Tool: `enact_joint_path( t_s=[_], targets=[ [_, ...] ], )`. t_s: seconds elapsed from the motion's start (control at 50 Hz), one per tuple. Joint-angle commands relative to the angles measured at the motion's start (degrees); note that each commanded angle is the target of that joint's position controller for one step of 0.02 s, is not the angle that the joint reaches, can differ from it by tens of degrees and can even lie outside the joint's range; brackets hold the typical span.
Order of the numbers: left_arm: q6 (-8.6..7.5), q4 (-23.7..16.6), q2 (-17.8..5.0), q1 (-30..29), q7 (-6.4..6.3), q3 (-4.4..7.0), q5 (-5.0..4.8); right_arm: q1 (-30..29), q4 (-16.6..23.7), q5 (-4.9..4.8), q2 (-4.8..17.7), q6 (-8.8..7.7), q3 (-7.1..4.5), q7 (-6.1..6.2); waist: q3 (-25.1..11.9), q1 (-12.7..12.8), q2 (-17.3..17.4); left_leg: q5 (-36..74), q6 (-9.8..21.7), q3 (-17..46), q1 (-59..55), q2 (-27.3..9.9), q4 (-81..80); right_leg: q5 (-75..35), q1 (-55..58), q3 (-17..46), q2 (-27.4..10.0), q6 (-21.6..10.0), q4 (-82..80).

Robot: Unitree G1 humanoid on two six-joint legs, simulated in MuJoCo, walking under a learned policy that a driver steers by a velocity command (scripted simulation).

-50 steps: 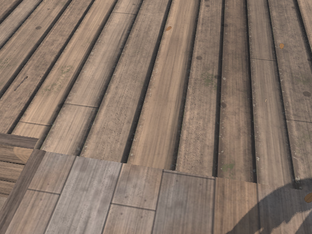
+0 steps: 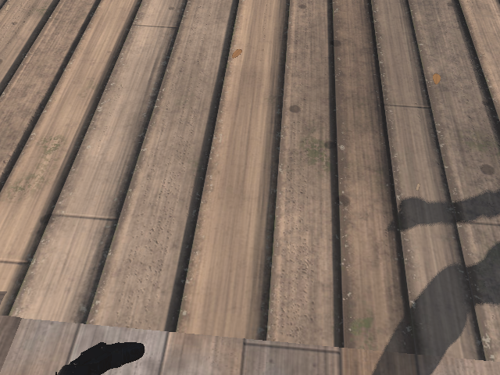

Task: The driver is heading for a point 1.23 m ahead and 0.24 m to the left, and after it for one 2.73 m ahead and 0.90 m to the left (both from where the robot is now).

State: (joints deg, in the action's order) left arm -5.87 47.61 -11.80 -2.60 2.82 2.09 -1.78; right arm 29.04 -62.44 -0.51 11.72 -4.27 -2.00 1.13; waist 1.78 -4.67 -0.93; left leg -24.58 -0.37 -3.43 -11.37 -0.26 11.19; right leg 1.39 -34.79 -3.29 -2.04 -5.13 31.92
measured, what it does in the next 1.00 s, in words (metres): walks ahead, turning left: right foot, then left foot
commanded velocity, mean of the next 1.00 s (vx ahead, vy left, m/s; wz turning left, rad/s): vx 0.49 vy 0.00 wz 0.38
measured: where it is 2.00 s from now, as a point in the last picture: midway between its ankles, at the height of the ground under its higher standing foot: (143, 179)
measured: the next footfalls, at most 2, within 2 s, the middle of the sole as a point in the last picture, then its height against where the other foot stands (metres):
right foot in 0.02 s outside the picture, level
left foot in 0.62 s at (187, 358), level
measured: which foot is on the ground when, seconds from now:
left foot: down 0.00-0.02, up 0.04-0.60, down 0.62-1.00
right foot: up 0.00-0.00, down 0.02-0.60, up 0.62-1.00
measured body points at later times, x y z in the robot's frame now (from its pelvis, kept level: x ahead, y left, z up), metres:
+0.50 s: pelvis +0.28 -0.01 +0.02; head +0.30 +0.00 +0.47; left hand +0.24 +0.24 -0.13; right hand +0.48 -0.23 -0.10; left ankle +0.45 +0.16 -0.67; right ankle +0.18 -0.11 -0.72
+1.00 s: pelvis +0.57 +0.09 +0.02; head +0.59 +0.12 +0.47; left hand +0.67 +0.40 -0.07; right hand +0.73 -0.15 -0.09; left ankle +0.47 +0.13 -0.72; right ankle +0.81 +0.01 -0.67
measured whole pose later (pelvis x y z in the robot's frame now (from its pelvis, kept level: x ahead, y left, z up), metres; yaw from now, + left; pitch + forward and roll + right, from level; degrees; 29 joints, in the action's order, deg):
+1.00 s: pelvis +0.57 +0.09 +0.02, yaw +24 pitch +3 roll +0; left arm -6.4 45.0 -15.0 2.0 0.6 2.9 -0.1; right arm 18.4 -46.4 -1.0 14.0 -4.3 -4.0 0.3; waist 0.5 -3.7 -2.9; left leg -15.6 4.9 5.3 4.6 6.2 17.9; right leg -5.2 -37.2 2.7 -5.0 1.1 32.9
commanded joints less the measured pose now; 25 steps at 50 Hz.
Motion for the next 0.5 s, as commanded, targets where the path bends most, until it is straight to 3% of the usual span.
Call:
enact_joint_path(
  t_s=[0.02, 0.04, 0.06, 0.08, 0.1, 0.12, 0.14, 0.16, 0.18, 0.22, 0.26, 0.32, 0.38, 0.44, 0.5],
  targets=[
    [-0.42, 2.0, -11.3, 17.5, -0.4, 4.41, -0.26, -2.1, 2.8, 0.49, 9.9, 0.53, -1.82, 0.1, -7.9, 14.1, 8.7, 61.5, 5.9, 1.0, 10.5, -11.3, 24.7, 2.2, 27.4, -1.7, 3.9, -4.1, 0.5],
    [-0.01, 4.1, -16.3, 27.4, -1.16, 5.59, 0.55, -1.4, 4.4, 1.36, 7.3, 0.39, -0.76, -0.16, -16.4, 16.1, 0.3, 40.3, 4.2, -0.5, 25.5, -7.1, 44.8, 5.9, 45.9, 14.0, -8.7, -7.8, 1.1],
    [-0.15, 5.3, -17.7, 29.7, -0.45, 5.44, 1.64, 7.1, 4.0, 0.12, -2.4, -1.11, 1.62, -1.12, -26.9, 10.2, -15.8, -5.9, 1.8, 6.3, 43.8, 4.2, 63.8, 21.5, 60.9, 45.5, -21.5, -17.1, -10.5],
    [-0.45, 5.0, -12.0, 26.8, -0.43, 3.97, 1.4, 0.9, 4.5, -1.9, 4.1, -2.77, 0.1, -1.32, -21.7, 12.0, -9.8, -6.3, 3.5, 13.2, 49.7, 1.8, 70.3, 24.1, 56.6, 47.2, -19.5, -13.4, -16.1],
    [-0.79, 4.2, -9.5, 21.0, -0.63, 3.2, 1.15, -5.3, 6.8, -3.2, 7.1, -3.4, -0.79, -1.19, -12.2, 10.7, -7.0, -1.6, 4.5, 11.1, 53.0, -1.0, 70.9, 18.6, 47.3, 36.3, -18.5, -10.4, -16.5],
    [-1.24, 3.2, -8.0, 15.5, -0.56, 2.53, 1.3, -8.2, 7.5, -2.79, 7.6, -3.42, -0.99, -0.49, -8.4, 8.4, -0.1, 4.3, 4.7, 10.1, 49.7, -4.4, 68.0, 10.0, 37.2, 28.1, -17.1, -8.9, -17.7],
    [-1.72, 3.3, -6.5, 12.9, -0.31, 2.21, 1.85, -8.7, 7.4, -1.87, 7.2, -2.76, -1.66, 0.05, -5.9, 6.3, 1.0, 7.3, 4.7, 9.9, 46.3, -6.4, 64.6, 5.4, 29.8, 21.7, -15.2, -7.7, -19.2],
    [-2.01, 4.1, -5.1, 12.2, -0.18, 1.85, 2.51, -6.5, 6.9, -1.63, 6.0, -1.65, -1.89, 0.08, -5.3, 4.2, -0.9, 9.0, 5.0, 10.7, 42.3, -8.1, 62.4, 4.6, 25.6, 17.2, -13.4, -6.6, -20.8],
    [-2.04, 4.9, -4.3, 12.5, -0.2, 1.76, 2.58, -5.0, 6.5, -1.87, 4.7, -0.67, -2.01, 0.08, -4.3, 3.4, -2.3, 9.3, 5.1, 10.6, 41.0, -8.4, 60.7, 4.8, 23.5, 14.2, -12.2, -6.5, -22.4],
    [-2.31, 6.2, -5.5, 13.8, -0.77, 2.02, 2.48, -6.3, 7.1, -1.97, 3.9, 0.7, -2.25, 0.25, -1.3, 2.7, -2.9, 10.7, 4.9, 10.5, 43.0, -8.8, 57.9, 3.3, 20.7, 9.4, -11.7, -6.7, -25.0],
    [-2.33, 6.8, -7.2, 15.1, -1.68, 2.44, 2.7, -10.5, 8.9, -1.45, 4.7, 1.27, -2.66, 0.32, 0.7, 3.1, -2.2, 15.7, 4.1, 11.3, 48.4, -8.9, 54.3, 1.9, 21.6, 6.5, -11.9, -6.7, -26.4],
    [-1.94, 7.2, -8.0, 17.1, -2.86, 2.59, 2.92, -15.5, 10.7, -1.0, 5.0, 0.84, -3.0, -0.35, 1.7, 4.2, -1.2, 24.3, 3.3, 12.0, 53.9, -7.7, 45.9, -1.4, 25.5, 2.3, -11.6, -5.7, -26.6],
    [-1.58, 7.0, -8.8, 18.4, -3.67, 2.56, 2.67, -20.9, 12.7, -0.71, 4.3, 0.33, -2.63, -1.45, 2.4, 5.8, -0.9, 31.1, 3.0, 8.0, 53.3, -6.8, 36.3, -3.7, 27.9, -2.7, -10.8, -4.1, -26.8],
    [-0.75, 7.9, -9.6, 22.4, -4.17, 2.74, 2.21, -27.3, 15.6, -0.52, 3.0, 0.24, -1.82, -2.62, 4.2, 8.4, 0.0, 31.2, 3.5, 4.6, 55.4, -6.4, 30.1, -6.3, 33.8, -5.3, -12.2, -3.6, -25.4],
    [0.69, 8.2, -10.6, 24.6, -4.3, 3.16, 1.65, -31.2, 18.8, -0.74, 2.8, 0.25, -1.48, -3.91, 5.0, 9.3, -0.3, 25.3, 4.5, 1.5, 57.6, -5.3, 26.8, -12.8, 41.0, -7.1, -14.4, -3.4, -21.1]
  ],
)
